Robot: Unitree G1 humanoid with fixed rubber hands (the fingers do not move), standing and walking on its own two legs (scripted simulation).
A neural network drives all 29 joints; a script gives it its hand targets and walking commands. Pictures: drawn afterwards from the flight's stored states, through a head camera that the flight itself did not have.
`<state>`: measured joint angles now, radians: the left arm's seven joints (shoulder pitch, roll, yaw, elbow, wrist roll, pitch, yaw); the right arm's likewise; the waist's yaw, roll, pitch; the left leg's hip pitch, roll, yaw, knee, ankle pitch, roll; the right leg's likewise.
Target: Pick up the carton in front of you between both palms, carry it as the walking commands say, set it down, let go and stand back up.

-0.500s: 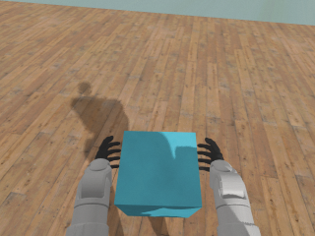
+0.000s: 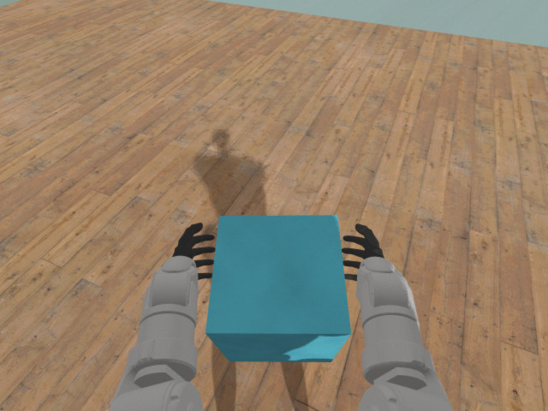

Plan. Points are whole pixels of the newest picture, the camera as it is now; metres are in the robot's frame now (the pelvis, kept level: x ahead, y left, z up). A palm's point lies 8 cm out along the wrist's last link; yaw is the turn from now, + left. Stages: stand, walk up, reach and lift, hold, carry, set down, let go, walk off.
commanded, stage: set down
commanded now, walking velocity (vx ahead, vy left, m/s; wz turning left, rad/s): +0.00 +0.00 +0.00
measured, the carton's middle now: (279, 294) +0.34 -0.01 -0.10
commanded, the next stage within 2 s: none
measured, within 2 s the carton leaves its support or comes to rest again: rests again in 1.76 s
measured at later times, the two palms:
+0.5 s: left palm (219, 292) +0.39 +0.11 -0.18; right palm (352, 295) +0.37 -0.17 -0.18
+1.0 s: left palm (236, 305) +0.43 +0.09 -0.32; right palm (350, 306) +0.42 -0.20 -0.32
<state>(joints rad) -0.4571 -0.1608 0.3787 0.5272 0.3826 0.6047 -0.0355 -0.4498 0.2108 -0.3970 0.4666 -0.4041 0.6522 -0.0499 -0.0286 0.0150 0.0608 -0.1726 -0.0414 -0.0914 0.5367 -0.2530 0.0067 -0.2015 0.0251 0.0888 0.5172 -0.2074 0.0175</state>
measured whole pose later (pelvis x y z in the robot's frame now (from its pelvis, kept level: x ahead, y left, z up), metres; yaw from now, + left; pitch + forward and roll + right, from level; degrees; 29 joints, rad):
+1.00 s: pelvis -0.04 -0.01 -0.22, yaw +2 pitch +46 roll +2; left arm -0.95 -0.11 0.41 0.65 0.21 0.25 0.20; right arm -0.95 -0.03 -0.44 0.67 -0.21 0.27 -0.06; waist -0.07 0.04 -0.17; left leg -1.88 -0.14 -0.09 1.58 -0.51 -0.06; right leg -1.91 0.09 0.10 1.57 -0.46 0.05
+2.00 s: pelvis -0.05 -0.01 -0.37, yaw +5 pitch +42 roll +2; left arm -1.42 0.04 0.43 0.85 0.14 0.19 0.17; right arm -1.40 -0.29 -0.44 0.88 -0.17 0.25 0.06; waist -0.11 0.07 0.23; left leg -2.22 -0.21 -0.06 2.12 -0.65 -0.10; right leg -2.26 0.07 0.07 2.12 -0.60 0.05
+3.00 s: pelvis -0.06 -0.02 -0.39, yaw +4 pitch +36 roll +2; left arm -1.44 0.25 0.13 1.01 -0.10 0.10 0.15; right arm -1.43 -0.45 -0.32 1.16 0.05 0.03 0.01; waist -0.08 0.04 0.45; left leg -2.19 -0.13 -0.03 2.20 -0.65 -0.08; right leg -2.24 0.00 0.01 2.19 -0.59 -0.01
